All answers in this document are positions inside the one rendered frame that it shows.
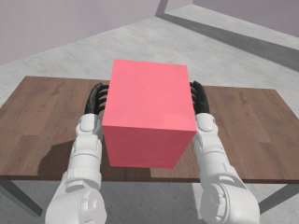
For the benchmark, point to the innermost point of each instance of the robot left forearm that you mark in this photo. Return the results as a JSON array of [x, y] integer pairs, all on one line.
[[83, 169]]

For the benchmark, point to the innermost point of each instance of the robot right hand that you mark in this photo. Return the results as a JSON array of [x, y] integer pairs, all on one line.
[[200, 104]]

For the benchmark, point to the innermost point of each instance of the table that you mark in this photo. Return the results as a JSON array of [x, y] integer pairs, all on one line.
[[38, 121]]

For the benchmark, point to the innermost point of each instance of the robot right forearm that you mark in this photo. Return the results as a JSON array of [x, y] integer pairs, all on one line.
[[211, 156]]

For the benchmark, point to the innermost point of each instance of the robot right upper arm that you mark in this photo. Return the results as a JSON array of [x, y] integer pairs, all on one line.
[[226, 204]]

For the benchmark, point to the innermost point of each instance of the carton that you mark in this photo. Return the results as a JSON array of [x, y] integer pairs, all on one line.
[[149, 118]]

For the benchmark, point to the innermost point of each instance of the robot left hand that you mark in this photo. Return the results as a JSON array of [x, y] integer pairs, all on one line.
[[93, 102]]

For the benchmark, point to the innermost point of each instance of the robot left upper arm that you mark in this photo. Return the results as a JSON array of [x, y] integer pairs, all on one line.
[[82, 206]]

